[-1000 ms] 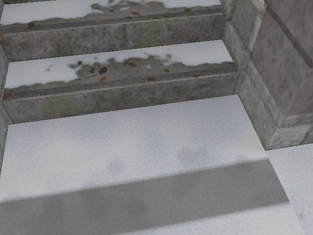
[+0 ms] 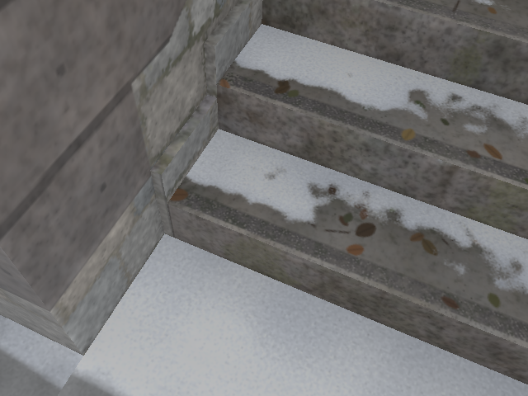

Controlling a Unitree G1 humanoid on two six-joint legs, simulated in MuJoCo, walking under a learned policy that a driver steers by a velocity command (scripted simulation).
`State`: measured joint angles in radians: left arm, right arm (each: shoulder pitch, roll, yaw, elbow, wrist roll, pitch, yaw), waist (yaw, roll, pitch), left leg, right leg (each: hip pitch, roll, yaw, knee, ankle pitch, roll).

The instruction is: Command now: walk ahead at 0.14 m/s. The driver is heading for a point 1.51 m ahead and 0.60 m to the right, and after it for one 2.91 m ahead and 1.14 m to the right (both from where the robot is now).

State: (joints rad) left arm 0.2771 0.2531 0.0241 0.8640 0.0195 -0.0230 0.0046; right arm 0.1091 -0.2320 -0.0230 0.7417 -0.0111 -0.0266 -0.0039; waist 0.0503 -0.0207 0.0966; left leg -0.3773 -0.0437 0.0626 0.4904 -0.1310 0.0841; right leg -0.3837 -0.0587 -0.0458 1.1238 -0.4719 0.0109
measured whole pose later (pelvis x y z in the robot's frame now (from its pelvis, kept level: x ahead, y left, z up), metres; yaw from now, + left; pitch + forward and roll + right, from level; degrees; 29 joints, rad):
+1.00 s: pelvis +0.05 -0.02 +0.00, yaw -32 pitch +1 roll +0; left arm 0.21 0.30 0.09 0.82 0.00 0.06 0.01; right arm 0.16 -0.27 -0.03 0.78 -0.02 -0.01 -0.05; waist 0.02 -0.04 0.05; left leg -0.26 -0.05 -0.04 0.48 -0.22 0.03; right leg -0.36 0.14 0.20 0.63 -0.34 -0.02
